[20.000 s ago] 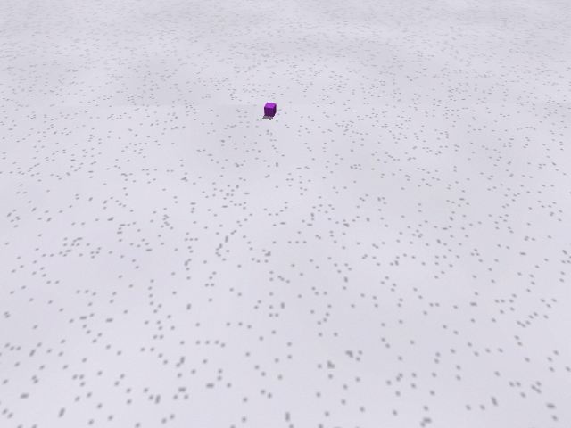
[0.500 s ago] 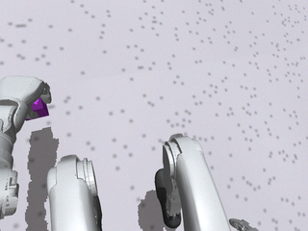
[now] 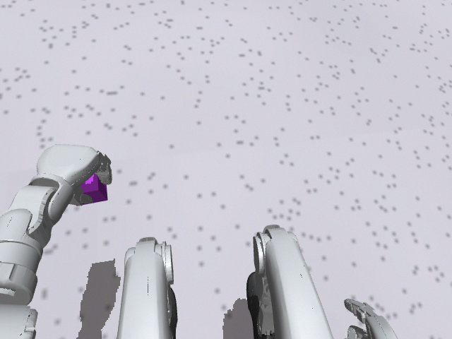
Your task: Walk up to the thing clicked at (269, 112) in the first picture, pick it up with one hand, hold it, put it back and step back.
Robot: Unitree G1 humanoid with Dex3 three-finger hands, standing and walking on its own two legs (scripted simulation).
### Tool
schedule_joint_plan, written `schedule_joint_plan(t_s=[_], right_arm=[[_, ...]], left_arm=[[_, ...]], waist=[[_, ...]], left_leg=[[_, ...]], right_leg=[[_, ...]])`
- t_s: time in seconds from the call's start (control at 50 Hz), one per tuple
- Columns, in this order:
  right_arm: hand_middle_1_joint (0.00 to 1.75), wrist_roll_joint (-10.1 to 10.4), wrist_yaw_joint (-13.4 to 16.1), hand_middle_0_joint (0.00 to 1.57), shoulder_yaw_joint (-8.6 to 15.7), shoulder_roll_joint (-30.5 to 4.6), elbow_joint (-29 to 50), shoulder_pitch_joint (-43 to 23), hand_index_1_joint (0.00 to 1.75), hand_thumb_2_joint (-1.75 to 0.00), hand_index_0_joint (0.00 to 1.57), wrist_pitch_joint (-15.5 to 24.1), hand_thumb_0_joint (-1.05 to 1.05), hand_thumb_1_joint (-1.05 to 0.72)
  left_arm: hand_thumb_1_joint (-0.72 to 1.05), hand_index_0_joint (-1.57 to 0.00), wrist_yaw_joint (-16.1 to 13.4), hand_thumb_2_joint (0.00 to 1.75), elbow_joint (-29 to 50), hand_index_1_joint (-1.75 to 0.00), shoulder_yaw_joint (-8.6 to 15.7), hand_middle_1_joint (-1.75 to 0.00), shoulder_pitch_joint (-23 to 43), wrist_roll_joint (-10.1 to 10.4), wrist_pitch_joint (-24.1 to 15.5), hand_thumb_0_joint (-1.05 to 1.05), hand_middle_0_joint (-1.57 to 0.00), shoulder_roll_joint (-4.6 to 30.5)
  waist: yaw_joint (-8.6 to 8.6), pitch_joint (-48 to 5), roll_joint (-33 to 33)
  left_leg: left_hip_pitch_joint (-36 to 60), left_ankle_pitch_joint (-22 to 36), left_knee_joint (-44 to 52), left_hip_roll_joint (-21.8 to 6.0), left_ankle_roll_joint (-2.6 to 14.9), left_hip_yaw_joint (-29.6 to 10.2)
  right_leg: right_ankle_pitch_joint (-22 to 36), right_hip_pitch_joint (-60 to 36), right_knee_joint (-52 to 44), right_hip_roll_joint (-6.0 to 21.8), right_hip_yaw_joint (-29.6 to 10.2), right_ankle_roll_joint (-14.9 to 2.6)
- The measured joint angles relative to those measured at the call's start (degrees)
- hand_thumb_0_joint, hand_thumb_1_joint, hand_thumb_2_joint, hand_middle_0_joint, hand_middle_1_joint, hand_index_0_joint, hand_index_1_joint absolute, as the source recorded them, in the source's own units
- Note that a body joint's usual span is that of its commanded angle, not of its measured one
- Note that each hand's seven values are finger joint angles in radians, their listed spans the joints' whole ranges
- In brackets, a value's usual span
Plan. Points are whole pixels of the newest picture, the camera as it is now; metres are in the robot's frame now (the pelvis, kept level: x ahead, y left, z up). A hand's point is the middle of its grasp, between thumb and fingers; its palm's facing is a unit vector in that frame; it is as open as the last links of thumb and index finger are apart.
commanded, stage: lift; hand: left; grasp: from above
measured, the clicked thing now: (86, 184) +0.43 +0.25 -0.16
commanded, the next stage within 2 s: hold in 0.98 s
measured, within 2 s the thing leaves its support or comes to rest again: neither
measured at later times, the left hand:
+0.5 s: hand (6, 184) +0.35 +0.24 +0.10, palm faces -0.49 -0.02 -0.87, open 6.2 cm
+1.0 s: hand out of the picture +0.36 +0.23 +0.19, palm faces -0.49 -0.02 -0.87, open 6.1 cm
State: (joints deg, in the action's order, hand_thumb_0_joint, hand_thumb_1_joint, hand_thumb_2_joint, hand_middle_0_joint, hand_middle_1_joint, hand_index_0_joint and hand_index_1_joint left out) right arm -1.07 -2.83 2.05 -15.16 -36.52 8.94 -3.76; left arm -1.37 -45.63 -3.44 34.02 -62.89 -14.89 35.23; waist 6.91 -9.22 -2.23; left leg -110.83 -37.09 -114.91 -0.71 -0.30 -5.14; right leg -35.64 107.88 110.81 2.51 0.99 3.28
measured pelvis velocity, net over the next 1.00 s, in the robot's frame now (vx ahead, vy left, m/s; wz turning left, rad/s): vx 0.06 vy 0.00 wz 0.02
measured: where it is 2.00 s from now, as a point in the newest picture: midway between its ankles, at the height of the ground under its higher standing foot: (214, 333)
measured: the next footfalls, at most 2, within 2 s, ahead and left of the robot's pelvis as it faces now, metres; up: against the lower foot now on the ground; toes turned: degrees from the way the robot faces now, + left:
none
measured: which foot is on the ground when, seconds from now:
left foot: down 0.00-1.00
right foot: down 0.00-1.00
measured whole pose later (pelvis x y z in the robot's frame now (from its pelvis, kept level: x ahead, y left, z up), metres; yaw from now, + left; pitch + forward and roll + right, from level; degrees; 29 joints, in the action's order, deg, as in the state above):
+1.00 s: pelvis +0.06 +0.00 +0.26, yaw +1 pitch +11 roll -1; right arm 2.0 2.5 2.8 -14.0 -41.1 13.6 -2.3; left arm -3.5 -44.8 -8.7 16.9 -60.8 -11.7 26.7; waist 3.0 -4.9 -1.1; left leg -41.2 -23.3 -53.5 -2.5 -0.4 0.6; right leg -21.1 41.0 51.2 1.9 -0.5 2.4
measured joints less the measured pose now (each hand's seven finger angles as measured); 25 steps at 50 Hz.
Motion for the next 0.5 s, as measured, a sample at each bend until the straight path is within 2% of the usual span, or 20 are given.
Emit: schedule_joint_plan(t_s=[0.26, 0.4, 0.5], right_arm=[[0.30, 2.1, 3.9, 0.20, -0.2, 1.1, -1.3, 0.1, 0.30, -0.90, 0.20, -0.7, 0.00, -0.91], [0.30, 2.9, 5.5, 0.20, -0.7, 1.6, -2.9, 1.6, 0.30, -0.90, 0.20, 0.4, 0.01, -0.91], [0.30, 3.0, 5.9, 0.20, -0.5, 1.6, -3.9, 2.9, 0.30, -0.90, 0.20, 1.4, 0.01, -0.91]], left_arm=[[0.31, -1.06, 0.0, 0.37, 7.0, -0.50, -2.0, -0.44, -9.7, 2.7, 2.8, -0.09, -0.71, -3.4], [0.30, -1.07, -0.2, 0.38, 5.4, -0.49, -3.3, -0.41, -13.4, 3.6, 3.2, -0.09, -0.73, -4.6], [0.30, -1.08, -1.2, 0.36, 3.3, -0.47, -4.0, -0.40, -15.0, 3.0, 2.5, -0.10, -0.74, -5.6]], waist=[[-1.56, -0.1, -0.1], [-2.06, 0.0, 0.1], [-2.59, 0.2, 0.3]], left_leg=[[22.2, 2.9, 18.1, -1.2, 0.07, 1.8], [35.2, 5.4, 29.3, -1.7, 0.05, 2.9], [42.7, 6.9, 36.0, -2.0, -0.02, 3.4]], right_leg=[[3.4, -21.2, -17.7, -0.4, -0.2, -0.43], [6.1, -33.7, -28.7, -0.7, -0.4, -0.70], [7.7, -41.0, -35.3, -0.9, -0.5, -0.84]])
